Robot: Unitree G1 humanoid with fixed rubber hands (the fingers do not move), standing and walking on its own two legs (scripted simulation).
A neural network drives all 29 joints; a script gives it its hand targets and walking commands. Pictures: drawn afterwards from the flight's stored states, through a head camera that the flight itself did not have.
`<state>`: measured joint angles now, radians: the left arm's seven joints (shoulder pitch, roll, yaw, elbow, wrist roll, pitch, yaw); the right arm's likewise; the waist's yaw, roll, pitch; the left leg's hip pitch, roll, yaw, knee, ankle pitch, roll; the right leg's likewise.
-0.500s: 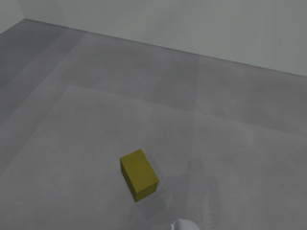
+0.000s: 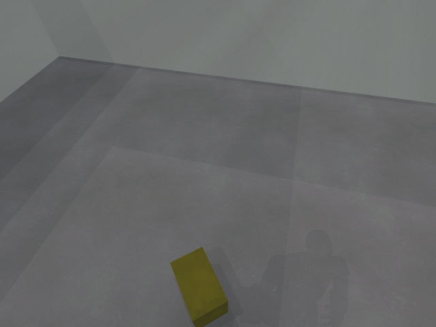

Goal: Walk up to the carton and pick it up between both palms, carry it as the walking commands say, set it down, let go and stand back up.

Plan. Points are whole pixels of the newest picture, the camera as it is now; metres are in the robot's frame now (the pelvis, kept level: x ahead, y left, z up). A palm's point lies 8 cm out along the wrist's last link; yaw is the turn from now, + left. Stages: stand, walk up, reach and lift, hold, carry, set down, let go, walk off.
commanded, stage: walk up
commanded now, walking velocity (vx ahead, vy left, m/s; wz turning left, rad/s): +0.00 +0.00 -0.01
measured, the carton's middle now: (199, 288) +0.37 +0.10 -0.68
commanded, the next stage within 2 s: none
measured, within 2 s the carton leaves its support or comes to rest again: neither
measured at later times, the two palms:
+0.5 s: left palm out of the picture +0.03 +0.27 -0.15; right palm out of the picture +0.05 -0.20 -0.16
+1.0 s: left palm out of the picture -0.02 +0.21 -0.16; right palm out of the picture -0.03 -0.24 -0.15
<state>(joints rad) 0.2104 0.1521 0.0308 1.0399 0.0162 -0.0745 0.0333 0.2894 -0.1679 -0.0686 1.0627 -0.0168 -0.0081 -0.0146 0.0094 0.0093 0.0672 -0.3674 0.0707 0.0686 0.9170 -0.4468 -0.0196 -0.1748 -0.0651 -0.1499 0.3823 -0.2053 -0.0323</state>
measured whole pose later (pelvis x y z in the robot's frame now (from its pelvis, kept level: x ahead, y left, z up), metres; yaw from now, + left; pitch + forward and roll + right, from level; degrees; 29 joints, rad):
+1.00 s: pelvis -0.02 -0.01 -0.01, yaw +0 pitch +0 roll +1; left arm 0.28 0.17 0.04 1.10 0.02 0.01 0.05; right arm 0.28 -0.12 -0.05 1.09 -0.02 0.01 -0.05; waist -0.04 -0.05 0.06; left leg -0.27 0.02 0.06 0.39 -0.11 0.00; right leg -0.16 0.02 -0.06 0.59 -0.40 -0.01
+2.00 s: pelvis -0.03 -0.08 +0.00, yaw +23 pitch +1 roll +4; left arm 0.26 0.20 0.02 0.91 0.03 -0.01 0.05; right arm 0.18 -0.24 -0.07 0.96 -0.03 0.08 0.01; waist 0.04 0.01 0.07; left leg -0.44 -0.02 0.02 1.01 -0.46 -0.03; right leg -0.28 -0.14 -0.15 0.49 -0.23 0.00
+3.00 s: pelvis -0.07 -0.03 -0.01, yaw +22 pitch -1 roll +1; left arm 0.24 0.18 0.03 1.10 0.01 0.03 0.05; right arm 0.25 -0.16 -0.03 1.08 -0.01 0.00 -0.06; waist -0.02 -0.04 0.06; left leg -0.18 0.00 0.08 0.43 -0.23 0.02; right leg -0.19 -0.01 -0.04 0.54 -0.31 0.00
